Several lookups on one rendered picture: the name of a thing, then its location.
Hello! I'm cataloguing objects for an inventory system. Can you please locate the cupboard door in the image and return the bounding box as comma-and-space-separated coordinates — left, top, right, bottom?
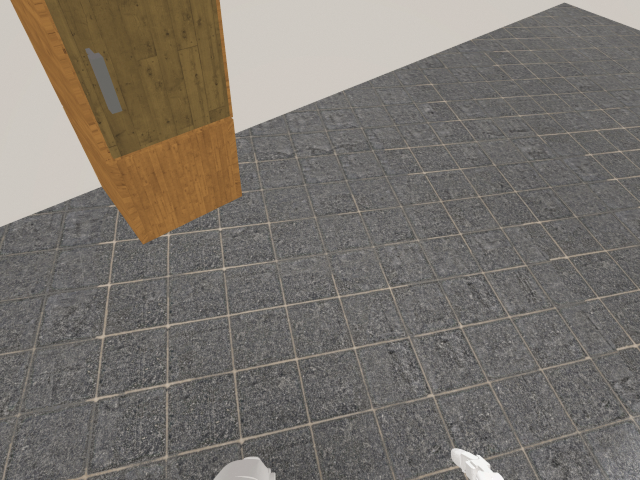
45, 0, 230, 159

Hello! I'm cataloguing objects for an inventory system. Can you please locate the right robot hand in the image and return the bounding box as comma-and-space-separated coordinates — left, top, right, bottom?
451, 448, 504, 480

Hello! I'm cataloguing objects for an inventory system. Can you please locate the left robot thigh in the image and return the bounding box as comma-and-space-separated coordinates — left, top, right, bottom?
214, 459, 276, 480

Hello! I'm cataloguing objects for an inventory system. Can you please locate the handle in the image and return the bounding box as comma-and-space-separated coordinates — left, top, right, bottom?
85, 48, 122, 114

